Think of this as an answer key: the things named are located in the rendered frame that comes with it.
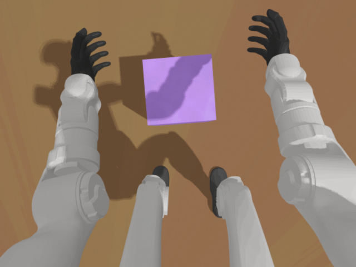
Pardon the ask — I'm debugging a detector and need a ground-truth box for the right robot hand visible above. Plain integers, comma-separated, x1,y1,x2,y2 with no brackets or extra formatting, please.
247,9,290,66

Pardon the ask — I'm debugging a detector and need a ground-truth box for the carton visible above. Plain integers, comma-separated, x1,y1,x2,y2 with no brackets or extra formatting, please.
142,54,216,126

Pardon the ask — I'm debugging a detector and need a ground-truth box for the robot shin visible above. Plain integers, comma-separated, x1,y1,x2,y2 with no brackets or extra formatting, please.
136,175,165,197
216,176,252,207

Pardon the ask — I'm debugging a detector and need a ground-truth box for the robot left shin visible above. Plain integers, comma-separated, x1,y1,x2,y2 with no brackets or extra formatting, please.
136,175,165,197

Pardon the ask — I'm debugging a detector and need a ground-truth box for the right robot upper arm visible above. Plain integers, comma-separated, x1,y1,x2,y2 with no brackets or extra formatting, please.
278,153,356,267

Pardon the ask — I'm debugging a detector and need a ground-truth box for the left robot hand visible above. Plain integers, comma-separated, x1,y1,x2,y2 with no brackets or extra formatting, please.
70,28,111,82

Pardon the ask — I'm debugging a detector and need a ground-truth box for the robot right shin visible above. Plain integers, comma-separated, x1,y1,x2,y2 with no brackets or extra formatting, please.
216,176,252,207

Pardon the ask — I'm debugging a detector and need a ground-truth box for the robot left forearm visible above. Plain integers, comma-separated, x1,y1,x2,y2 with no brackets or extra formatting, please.
32,73,101,222

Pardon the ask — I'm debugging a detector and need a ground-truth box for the robot right forearm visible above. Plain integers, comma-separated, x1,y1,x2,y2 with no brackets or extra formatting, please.
264,53,351,161

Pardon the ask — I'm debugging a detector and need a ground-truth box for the left robot upper arm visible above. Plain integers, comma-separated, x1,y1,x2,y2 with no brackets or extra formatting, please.
0,171,110,267

